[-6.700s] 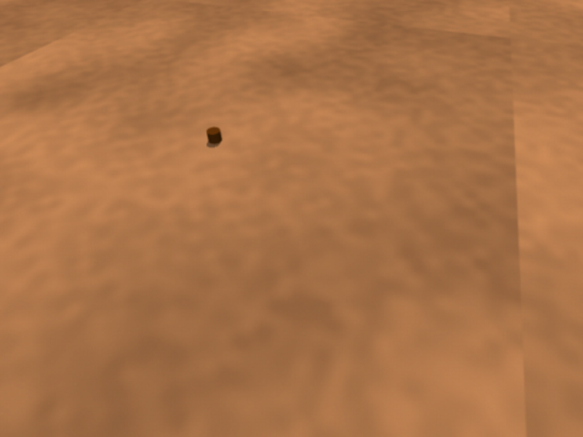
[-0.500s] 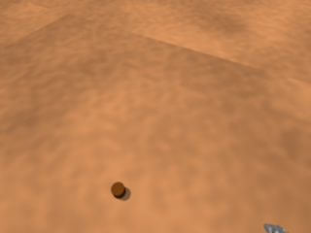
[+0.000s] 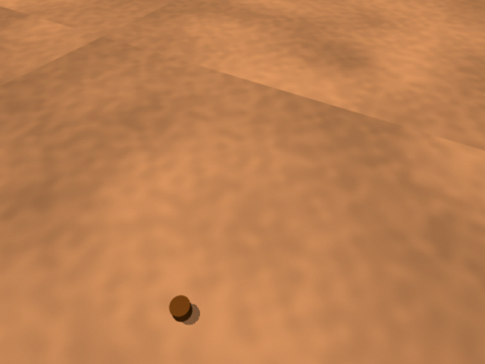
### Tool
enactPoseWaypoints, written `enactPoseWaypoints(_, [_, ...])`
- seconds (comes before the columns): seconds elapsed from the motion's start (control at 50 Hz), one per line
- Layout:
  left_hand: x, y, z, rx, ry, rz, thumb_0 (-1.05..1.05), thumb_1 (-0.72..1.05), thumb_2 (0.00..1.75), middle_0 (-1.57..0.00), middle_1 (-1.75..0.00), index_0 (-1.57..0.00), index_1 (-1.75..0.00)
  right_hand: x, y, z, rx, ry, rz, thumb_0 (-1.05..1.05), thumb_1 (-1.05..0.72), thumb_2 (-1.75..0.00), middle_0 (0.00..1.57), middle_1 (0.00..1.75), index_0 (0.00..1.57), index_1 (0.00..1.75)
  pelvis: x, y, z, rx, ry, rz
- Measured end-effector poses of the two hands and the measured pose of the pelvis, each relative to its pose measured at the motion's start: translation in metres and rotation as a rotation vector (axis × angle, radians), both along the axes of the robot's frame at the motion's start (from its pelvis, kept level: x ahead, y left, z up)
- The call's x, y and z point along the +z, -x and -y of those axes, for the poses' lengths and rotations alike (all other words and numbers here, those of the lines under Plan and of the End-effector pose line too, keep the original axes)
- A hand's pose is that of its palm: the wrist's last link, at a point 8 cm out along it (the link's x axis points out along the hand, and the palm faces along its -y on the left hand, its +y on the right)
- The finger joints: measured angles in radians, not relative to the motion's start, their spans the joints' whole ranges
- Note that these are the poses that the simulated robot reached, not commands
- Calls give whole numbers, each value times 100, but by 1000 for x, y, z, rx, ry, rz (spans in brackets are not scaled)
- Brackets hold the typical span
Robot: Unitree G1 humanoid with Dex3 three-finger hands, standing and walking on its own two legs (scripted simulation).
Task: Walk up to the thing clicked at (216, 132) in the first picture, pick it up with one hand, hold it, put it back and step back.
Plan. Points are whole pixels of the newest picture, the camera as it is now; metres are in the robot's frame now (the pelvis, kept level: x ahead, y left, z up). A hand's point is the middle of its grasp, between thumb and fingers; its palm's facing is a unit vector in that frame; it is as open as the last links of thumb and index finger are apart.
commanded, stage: walk up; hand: left
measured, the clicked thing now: (181, 308) +0.46 +0.27 -0.75
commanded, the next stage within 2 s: none
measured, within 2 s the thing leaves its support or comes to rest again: neither
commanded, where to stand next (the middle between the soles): +0.08 +0.01 m, yaw +0 degrees
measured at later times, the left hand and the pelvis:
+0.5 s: hand out of the picture +0.08 +0.25 -0.16, palm faces +0.00 -0.94 -0.34, open 7.4 cm; pelvis +0.01 +0.00 +0.00, yaw +1 degrees
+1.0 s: hand out of the picture +0.09 +0.24 -0.16, palm faces -0.01 -0.94 -0.34, open 7.4 cm; pelvis +0.02 -0.01 +0.00, yaw +1 degrees
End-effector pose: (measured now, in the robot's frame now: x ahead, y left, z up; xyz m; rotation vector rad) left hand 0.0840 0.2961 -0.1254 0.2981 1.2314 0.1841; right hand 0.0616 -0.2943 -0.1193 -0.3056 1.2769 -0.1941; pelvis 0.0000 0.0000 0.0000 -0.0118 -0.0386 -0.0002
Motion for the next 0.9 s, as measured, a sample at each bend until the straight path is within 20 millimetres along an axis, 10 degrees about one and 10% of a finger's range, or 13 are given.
enactPoseWaypoints(0.52, [6,9,3,27,-20,-20,0,91,89,-20,-30,-20,-30,2,-51,-2,36,-22,95,0,-91,-90,20,30,20,30,2,-12,4,10,-3,-5])
enactPoseWaypoints(0.9, [6,4,9,17,-16,-22,0,91,89,-20,-30,-20,-30,-1,-29,7,17,-15,30,1,-91,-90,20,30,20,30,2,-14,10,15,-4,-11])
